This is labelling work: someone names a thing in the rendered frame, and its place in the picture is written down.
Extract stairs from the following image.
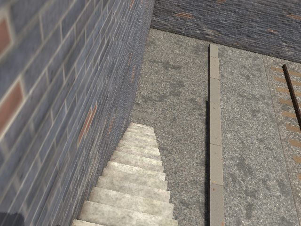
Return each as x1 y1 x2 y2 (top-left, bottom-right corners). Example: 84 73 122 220
71 122 178 226

